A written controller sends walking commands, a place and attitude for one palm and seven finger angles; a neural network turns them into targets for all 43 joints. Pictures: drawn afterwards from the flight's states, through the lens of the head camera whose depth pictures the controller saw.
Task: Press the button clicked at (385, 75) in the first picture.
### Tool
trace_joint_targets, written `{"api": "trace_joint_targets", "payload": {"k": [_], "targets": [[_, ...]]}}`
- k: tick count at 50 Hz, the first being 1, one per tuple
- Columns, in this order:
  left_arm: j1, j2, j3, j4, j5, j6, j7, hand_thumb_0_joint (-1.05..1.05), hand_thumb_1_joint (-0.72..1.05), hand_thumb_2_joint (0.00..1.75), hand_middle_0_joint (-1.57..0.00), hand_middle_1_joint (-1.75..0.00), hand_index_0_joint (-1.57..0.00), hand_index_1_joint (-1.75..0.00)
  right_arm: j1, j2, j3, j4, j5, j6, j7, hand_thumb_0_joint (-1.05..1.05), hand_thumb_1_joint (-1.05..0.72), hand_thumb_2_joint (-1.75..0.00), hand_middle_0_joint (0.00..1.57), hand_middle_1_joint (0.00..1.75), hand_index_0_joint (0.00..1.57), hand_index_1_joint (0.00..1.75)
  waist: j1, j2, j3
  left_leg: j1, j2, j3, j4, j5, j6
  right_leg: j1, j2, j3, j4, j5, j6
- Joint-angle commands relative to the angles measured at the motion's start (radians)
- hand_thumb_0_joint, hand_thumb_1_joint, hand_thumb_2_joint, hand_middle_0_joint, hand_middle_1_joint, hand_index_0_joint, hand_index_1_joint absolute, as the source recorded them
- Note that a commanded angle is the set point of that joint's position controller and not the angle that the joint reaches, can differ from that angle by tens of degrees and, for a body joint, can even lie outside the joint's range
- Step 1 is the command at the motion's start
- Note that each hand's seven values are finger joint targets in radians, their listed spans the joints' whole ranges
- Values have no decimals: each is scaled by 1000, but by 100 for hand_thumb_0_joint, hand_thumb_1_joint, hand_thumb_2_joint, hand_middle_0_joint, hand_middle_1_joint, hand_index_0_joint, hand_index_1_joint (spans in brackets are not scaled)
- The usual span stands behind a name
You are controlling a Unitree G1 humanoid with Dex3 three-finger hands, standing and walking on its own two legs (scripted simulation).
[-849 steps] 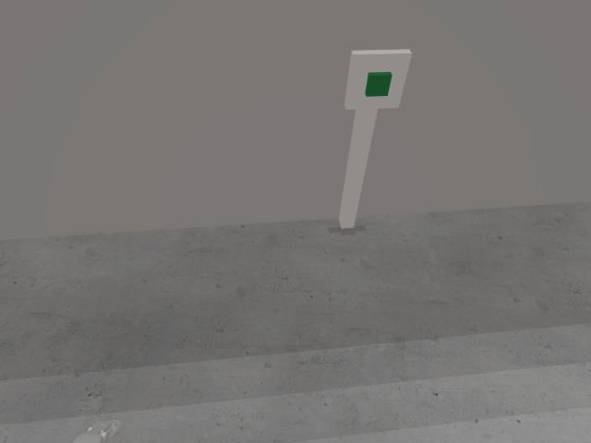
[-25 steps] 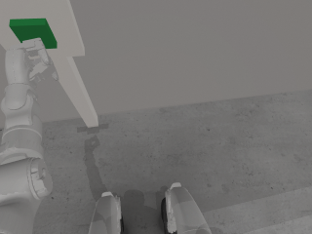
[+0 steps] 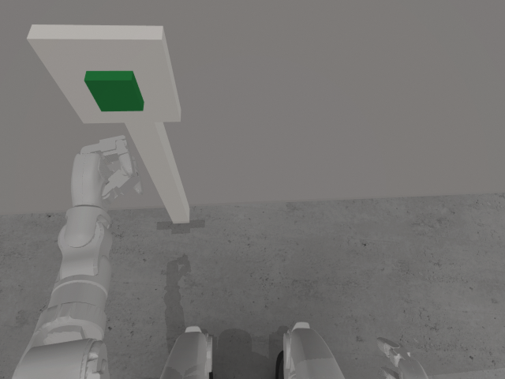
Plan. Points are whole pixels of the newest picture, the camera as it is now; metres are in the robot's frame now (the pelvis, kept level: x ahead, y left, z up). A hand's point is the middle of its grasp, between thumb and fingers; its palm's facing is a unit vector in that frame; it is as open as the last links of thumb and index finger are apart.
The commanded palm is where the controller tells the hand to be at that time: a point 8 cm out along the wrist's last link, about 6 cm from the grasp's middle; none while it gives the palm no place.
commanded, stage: draw the hand back to the body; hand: left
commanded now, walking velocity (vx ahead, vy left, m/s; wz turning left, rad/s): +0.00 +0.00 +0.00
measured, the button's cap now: (116, 90) +0.55 +0.23 +0.05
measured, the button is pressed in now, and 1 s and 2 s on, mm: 0 0 0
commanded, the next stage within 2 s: step back with the hand held close in 1.56 s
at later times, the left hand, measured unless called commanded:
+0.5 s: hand (86, 199) +0.33 +0.20 +0.11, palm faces +0.11 -0.99 -0.05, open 3.1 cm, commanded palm +0.29 +0.25 +0.12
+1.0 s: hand out of the picture +0.26 +0.23 +0.20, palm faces +0.33 -0.88 -0.34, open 3.1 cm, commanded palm +0.21 +0.27 +0.23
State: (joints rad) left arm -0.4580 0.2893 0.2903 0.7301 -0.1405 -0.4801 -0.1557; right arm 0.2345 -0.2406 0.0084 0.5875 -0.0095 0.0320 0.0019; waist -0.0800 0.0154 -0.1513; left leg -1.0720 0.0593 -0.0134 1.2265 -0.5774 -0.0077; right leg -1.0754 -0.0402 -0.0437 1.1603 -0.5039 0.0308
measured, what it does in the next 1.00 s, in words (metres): rises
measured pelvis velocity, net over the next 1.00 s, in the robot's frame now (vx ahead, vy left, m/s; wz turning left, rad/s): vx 0.04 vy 0.00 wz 0.02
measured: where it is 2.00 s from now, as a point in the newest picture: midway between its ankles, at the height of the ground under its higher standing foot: outside the picture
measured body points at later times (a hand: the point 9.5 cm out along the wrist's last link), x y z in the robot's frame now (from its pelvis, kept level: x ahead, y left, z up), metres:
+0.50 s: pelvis +0.00 -0.01 +0.05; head +0.06 -0.01 +0.49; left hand +0.32 +0.26 +0.12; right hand +0.12 -0.26 -0.06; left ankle -0.01 +0.12 -0.64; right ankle +0.02 -0.14 -0.64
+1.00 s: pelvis +0.04 +0.00 +0.10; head +0.04 -0.02 +0.55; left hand +0.24 +0.27 +0.22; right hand +0.23 -0.21 +0.02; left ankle -0.01 +0.12 -0.64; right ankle +0.02 -0.14 -0.64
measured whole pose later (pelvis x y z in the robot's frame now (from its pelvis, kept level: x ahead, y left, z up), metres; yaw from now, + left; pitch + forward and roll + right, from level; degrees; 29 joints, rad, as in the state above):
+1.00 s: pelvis +0.04 +0.00 +0.10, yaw +1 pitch +0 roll -1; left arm 0.35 0.30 0.17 -0.23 -0.05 -0.03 0.11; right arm 0.21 -0.22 0.06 0.56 0.02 -0.09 -0.11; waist 0.05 0.06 -0.03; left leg -0.21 0.03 0.02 0.57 -0.37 -0.01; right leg -0.23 -0.05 -0.05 0.55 -0.32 0.03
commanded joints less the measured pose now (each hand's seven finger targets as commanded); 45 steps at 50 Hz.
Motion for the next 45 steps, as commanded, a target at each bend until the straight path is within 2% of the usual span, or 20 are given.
{"api": "trace_joint_targets", "payload": {"k": [1,2,4,7,8,10,11,14,17,20,23,25,29,30,32,33,35,37,39,45], "targets": [[-379,195,48,-186,-11,-75,10,0,90,90,-130,-150,-130,-150,131,-157,-65,-44,-5,-35,-22,0,-90,-90,20,30,20,30,-39,57,-433,282,-43,-9,-121,474,6,239,49,-6,-85,391,-45],[-371,207,57,-173,-6,-76,6,0,90,90,-130,-150,-130,-150,126,-156,-64,-46,-4,-36,-23,0,-90,-90,20,30,20,30,-26,82,-455,280,-46,-6,-121,474,4,247,47,-3,-78,392,-46],[-390,198,46,-152,-7,-73,-3,0,90,90,-130,-150,-130,-150,122,-156,-61,-43,-4,-39,-23,0,-90,-90,20,30,20,30,-34,64,-453,263,-48,-5,-116,447,6,247,47,0,-80,378,-44],[-258,254,88,-291,-24,-53,-16,0,90,90,-130,-150,-130,-150,113,-159,-67,-92,9,-38,-22,0,-90,-90,20,30,20,30,31,134,-579,381,-48,3,-166,529,1,348,47,3,-106,427,-51],[-221,231,64,-371,-37,-42,-20,0,90,90,-130,-150,-130,-150,109,-154,-67,-110,15,-39,-19,0,-90,-90,20,30,20,30,38,157,-612,435,-46,3,-185,573,0,380,49,0,-123,449,-50],[-117,234,74,-460,-63,-2,-18,0,90,90,-130,-150,-130,-150,106,-148,-67,-133,27,-39,-21,0,-90,-90,20,30,20,30,45,107,-617,452,-47,12,-216,587,8,468,55,-1,-163,492,-43],[-52,240,84,-462,-74,20,-16,0,90,90,-130,-150,-130,-150,107,-148,-66,-141,30,-39,-25,0,-90,-90,20,30,20,30,45,69,-591,437,-47,8,-236,586,11,498,58,-6,-176,498,-43],[21,197,68,-482,-100,76,0,0,90,90,-130,-150,-130,-150,82,-143,-57,-151,46,-40,-37,0,-90,-90,20,30,20,30,26,-31,-405,343,-52,26,-301,424,20,538,58,-9,-247,431,-29],[69,196,80,-463,-105,91,16,0,90,90,-130,-150,-130,-150,60,-145,-50,-155,51,-48,-53,0,-90,-90,20,30,20,30,22,-72,-257,305,-59,33,-357,283,24,537,52,5,-323,286,-25],[94,153,25,-522,-97,77,4,0,90,90,-130,-150,-130,-150,47,-140,-48,-158,51,-69,-59,0,-90,-90,20,30,20,30,18,-6,-217,375,-60,35,-389,260,25,523,52,2,-357,241,-31],[140,155,-2,-618,-102,67,-24,0,90,90,-130,-150,-130,-150,32,-138,-46,-166,54,-93,-62,0,-90,-90,20,30,20,30,27,80,-230,464,-58,29,-423,293,22,553,51,-4,-377,266,-42],[194,137,-22,-672,-116,75,-41,0,90,90,-130,-150,-130,-150,16,-134,-43,-179,58,-111,-66,0,-90,-90,20,30,20,30,36,83,-227,505,-56,25,-444,312,23,580,51,-8,-392,283,-43],[301,171,26,-742,-145,118,-41,0,90,90,-130,-150,-130,-150,-21,-132,-37,-194,64,-141,-76,0,-90,-90,20,30,20,30,62,61,-181,538,-53,14,-490,320,21,624,48,-18,-423,290,-41],[327,318,38,-789,14,172,84,0,90,90,-130,-150,-130,-150,-48,-125,-50,-200,54,-122,-91,0,-90,-90,20,30,20,30,95,15,-198,581,-55,28,-540,312,30,676,18,24,-478,263,-54],[413,217,-9,-845,32,235,175,0,90,90,-130,-150,-130,-150,-59,-108,-36,-226,51,-124,-105,0,-90,-90,20,30,20,30,74,-15,-99,596,-55,24,-581,284,29,659,17,8,-515,232,-47],[448,181,-45,-862,46,261,197,0,90,90,-130,-150,-130,-150,-69,-103,-34,-219,53,-124,-107,0,-90,-90,20,30,20,30,73,38,-78,622,-52,33,-591,283,30,679,13,10,-527,234,-48],[477,195,-39,-940,64,293,233,0,90,90,-130,-150,-130,-150,-72,-100,-26,-217,50,-126,-115,0,-90,-90,20,30,20,30,80,65,-72,678,-49,37,-612,330,32,723,14,2,-550,283,-51],[520,196,-37,-996,73,315,255,0,90,90,-130,-150,-130,-150,-75,-100,-19,-214,45,-135,-120,0,-90,-90,20,30,20,30,84,22,-72,724,-46,36,-634,395,34,774,18,-4,-573,349,-51],[531,185,-55,-1049,82,335,270,0,90,90,-130,-150,-130,-150,-80,-98,-14,-209,41,-145,-122,0,-90,-90,20,30,20,30,84,44,-57,777,-43,34,-661,428,32,793,19,-9,-596,381,-49],[625,173,-37,-1132,95,376,284,0,90,90,-130,-150,-130,-150,-98,-93,-3,-181,28,-174,-123,0,-90,-90,20,30,20,30,102,6,3,868,-41,35,-732,527,34,884,21,-22,-661,467,-43]]}}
